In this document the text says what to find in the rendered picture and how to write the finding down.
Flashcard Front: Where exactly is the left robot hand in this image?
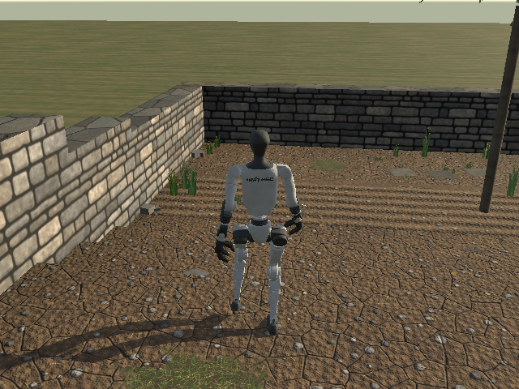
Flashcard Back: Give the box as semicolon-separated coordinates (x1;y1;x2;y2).
215;240;234;263

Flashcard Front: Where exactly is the right robot upper arm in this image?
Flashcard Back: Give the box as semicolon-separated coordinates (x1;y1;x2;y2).
277;164;298;207

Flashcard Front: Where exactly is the robot left forearm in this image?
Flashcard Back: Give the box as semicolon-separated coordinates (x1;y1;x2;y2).
216;199;232;242

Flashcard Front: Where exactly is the robot right forearm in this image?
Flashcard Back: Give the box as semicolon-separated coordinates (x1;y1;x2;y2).
290;195;302;223

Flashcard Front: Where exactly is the left robot upper arm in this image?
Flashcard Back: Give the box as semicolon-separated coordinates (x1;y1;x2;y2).
224;165;242;212

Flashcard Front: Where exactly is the robot torso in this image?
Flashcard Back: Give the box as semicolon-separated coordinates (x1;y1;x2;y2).
240;161;278;243

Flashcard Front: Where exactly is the robot left shin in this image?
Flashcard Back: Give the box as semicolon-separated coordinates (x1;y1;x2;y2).
234;248;246;301

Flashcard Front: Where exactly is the right robot hand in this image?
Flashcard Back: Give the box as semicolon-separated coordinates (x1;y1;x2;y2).
284;218;302;235

